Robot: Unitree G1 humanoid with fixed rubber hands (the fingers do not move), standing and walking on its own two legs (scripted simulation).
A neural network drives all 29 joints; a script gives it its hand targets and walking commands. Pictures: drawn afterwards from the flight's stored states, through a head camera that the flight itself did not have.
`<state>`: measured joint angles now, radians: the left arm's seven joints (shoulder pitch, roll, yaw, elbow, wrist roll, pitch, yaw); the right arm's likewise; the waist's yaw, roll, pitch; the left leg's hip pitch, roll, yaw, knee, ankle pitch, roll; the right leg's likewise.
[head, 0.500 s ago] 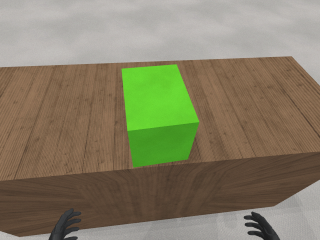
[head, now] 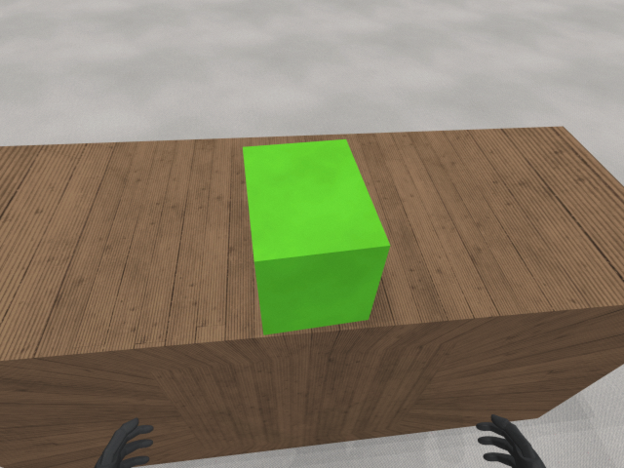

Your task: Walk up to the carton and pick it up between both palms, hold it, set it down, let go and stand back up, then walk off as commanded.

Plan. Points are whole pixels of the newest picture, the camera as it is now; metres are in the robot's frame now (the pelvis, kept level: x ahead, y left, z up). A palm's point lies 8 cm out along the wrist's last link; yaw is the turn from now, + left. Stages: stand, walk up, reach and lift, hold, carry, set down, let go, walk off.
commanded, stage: stand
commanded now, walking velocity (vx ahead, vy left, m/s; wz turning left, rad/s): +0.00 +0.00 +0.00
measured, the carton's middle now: (306, 234) +0.45 +0.05 +0.03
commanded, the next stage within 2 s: walk off in 0.90 s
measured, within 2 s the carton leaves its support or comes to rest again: neither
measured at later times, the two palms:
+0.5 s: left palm out of the picture +0.08 +0.29 -0.09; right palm out of the picture +0.11 -0.24 -0.07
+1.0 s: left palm out of the picture +0.06 +0.29 -0.09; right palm out of the picture +0.09 -0.25 -0.08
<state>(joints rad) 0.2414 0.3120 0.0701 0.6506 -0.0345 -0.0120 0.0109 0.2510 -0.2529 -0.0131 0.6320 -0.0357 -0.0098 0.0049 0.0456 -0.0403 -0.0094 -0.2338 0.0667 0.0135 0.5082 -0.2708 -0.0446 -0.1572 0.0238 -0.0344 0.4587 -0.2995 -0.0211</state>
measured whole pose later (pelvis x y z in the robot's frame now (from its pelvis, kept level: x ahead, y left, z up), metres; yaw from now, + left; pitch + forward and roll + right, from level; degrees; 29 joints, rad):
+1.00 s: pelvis -0.04 +0.00 +0.00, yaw +0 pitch -3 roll -1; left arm 0.24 0.31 0.07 0.75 -0.03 -0.03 0.00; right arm 0.25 -0.25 -0.01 0.71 -0.03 -0.02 0.01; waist 0.05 -0.01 -0.02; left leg -0.23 0.07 0.01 0.51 -0.22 -0.04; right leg -0.16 0.02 -0.03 0.46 -0.25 -0.02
